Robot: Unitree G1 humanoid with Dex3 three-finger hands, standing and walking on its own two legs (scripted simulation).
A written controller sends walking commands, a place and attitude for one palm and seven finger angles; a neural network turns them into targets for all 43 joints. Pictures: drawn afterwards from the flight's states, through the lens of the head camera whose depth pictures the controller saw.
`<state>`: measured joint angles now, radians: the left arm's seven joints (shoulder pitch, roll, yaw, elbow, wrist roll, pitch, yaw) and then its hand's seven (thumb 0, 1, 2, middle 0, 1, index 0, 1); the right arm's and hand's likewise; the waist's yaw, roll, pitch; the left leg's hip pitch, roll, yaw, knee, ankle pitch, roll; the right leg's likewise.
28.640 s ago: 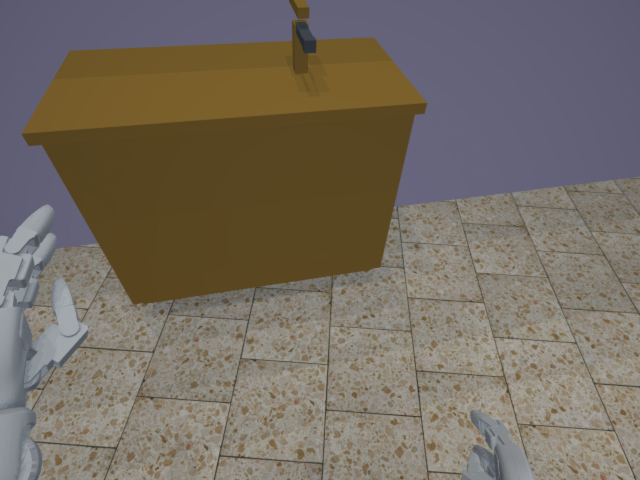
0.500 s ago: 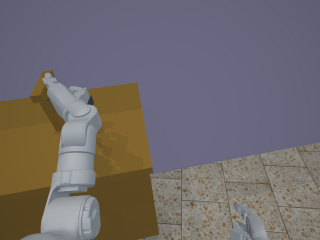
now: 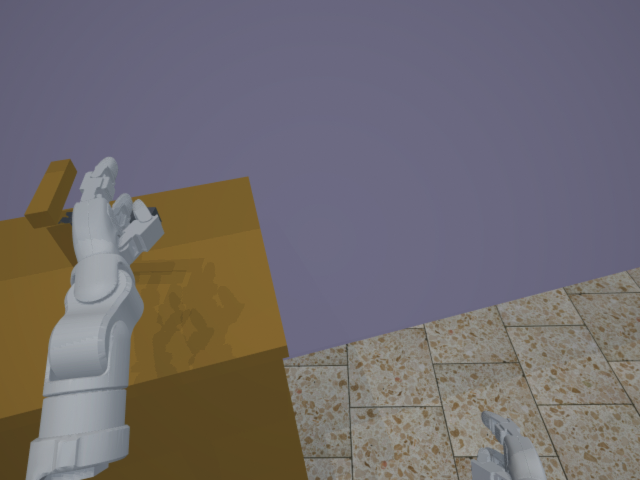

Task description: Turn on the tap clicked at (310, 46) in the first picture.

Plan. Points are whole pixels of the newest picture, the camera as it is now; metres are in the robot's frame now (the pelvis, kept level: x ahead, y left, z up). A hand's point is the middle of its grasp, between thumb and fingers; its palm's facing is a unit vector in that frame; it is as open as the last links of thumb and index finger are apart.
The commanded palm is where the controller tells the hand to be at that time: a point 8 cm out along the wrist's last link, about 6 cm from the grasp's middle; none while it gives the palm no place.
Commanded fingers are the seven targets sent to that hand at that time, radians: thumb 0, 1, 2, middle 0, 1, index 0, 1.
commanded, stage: draw the hand back beside the body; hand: left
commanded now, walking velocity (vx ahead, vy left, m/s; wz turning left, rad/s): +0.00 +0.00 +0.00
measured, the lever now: (147, 220) +0.43 +0.29 +0.13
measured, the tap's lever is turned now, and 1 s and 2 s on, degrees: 75 75 75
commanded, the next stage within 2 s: step back with the hand held close in 1.26 s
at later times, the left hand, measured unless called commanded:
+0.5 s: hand (110, 286) +0.26 +0.24 +0.17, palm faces +0.35 -0.90 -0.25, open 7.6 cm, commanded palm +0.21 +0.29 +0.19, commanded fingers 0.00 0.90 0.90 -0.19 -0.26 -0.19 -0.26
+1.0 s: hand (59, 351) +0.20 +0.28 +0.15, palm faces +0.40 -0.86 -0.32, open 7.4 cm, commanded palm +0.15 +0.32 +0.17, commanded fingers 0.00 0.90 0.90 -0.20 -0.30 -0.20 -0.30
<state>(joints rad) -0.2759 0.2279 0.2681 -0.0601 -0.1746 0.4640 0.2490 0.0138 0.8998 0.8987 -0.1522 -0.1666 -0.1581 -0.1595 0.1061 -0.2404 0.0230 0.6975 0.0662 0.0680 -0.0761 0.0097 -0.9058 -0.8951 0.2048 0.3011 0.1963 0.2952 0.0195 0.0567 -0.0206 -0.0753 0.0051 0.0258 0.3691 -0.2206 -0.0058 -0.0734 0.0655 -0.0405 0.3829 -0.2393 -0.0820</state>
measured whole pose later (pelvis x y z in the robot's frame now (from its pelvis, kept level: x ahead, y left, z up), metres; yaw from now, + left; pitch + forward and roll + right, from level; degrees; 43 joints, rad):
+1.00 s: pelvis +0.00 +0.04 +0.00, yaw +1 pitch -4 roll -1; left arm 0.45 0.32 0.26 -0.39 -0.09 -0.10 0.11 0.01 0.89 0.90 -0.20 -0.30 -0.21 -0.29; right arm 0.17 -0.23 -0.01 0.62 0.01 -0.05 -0.01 0.01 -0.91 -0.90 0.20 0.30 0.20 0.30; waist 0.05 0.05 0.02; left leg -0.09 -0.02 0.03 0.41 -0.25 0.04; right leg -0.06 0.04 -0.04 0.36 -0.23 -0.04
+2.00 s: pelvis -0.07 +0.05 -0.01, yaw +0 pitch +1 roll -2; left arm 0.51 0.36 0.32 -0.50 -0.04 -0.15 0.15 0.01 0.89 0.90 -0.21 -0.31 -0.21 -0.30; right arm 0.20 -0.23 0.00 0.54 0.02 -0.01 -0.05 0.01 -0.90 -0.90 0.21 0.30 0.20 0.30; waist 0.01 0.04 0.00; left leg -0.39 -0.01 0.04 0.58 -0.23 0.06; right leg -0.35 0.04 -0.04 0.51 -0.18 -0.02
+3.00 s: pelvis -0.24 +0.04 -0.01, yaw +0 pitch +1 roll -1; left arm 0.50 0.38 0.33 -0.50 -0.06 -0.15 0.15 0.01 0.89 0.90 -0.21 -0.31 -0.22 -0.30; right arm 0.23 -0.23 -0.02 0.59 0.03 -0.05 -0.06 0.01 -0.90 -0.89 0.21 0.30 0.20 0.30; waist -0.04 -0.01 -0.02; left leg -0.29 0.00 -0.01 0.54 -0.32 0.00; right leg -0.31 0.00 -0.01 0.54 -0.25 0.01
